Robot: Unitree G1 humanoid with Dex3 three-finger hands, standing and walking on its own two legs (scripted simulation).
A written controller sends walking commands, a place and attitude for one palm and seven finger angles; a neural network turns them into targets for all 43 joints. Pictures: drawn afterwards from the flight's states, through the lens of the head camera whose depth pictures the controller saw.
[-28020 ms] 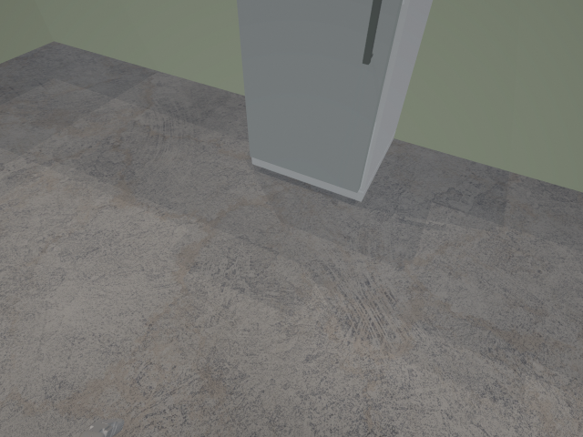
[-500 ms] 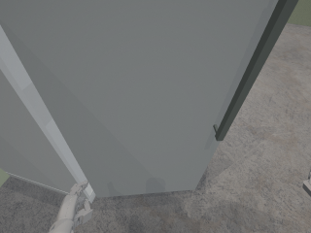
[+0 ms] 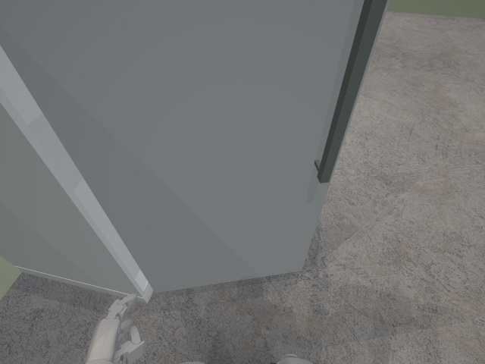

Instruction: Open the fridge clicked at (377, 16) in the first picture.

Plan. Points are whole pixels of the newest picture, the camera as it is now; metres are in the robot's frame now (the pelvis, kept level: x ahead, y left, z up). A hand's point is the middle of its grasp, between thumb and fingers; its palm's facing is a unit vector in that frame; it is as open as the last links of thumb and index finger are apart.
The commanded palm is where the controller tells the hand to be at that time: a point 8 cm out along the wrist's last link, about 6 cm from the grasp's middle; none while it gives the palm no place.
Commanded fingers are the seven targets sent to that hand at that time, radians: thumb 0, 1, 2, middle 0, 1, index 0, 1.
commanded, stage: step back with the hand held close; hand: right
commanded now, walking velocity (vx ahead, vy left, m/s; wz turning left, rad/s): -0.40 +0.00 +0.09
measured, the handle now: (347, 75) +0.54 -0.14 +0.21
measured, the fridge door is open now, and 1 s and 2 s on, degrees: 68 68 68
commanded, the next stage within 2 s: stop stepping back and stand still in 0.42 s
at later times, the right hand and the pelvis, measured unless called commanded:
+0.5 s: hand out of the picture +0.06 -0.27 +0.19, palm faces +0.53 +0.76 -0.37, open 7.4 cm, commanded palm +0.01 -0.31 +0.20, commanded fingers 0.00 -0.90 -0.90 0.20 0.30 0.20 0.30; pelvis -0.11 +0.00 +0.00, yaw -3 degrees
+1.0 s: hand out of the picture -0.01 -0.29 +0.20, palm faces +0.42 +0.83 -0.36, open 7.4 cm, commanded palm -0.07 -0.32 +0.20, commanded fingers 0.00 -0.90 -0.90 0.20 0.30 0.20 0.30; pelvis -0.23 -0.04 +0.02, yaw +5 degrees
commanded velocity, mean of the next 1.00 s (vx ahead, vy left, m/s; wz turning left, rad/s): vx -0.07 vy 0.02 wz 0.08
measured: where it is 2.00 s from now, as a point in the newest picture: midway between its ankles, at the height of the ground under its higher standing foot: outside the picture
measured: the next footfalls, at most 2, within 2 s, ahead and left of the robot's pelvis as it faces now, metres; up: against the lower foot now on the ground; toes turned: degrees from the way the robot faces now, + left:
left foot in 0.38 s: +0.03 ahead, +0.13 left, +0.00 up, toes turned -8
right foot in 0.58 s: -0.02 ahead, -0.14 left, +0.00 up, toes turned -8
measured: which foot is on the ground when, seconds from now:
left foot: down 0.00-0.24, up 0.26-0.36, down 0.38-0.58, up 0.60-0.82, down 0.84-1.00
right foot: down 0.00-0.40, up 0.42-0.56, down 0.58-0.82, up 0.84-1.00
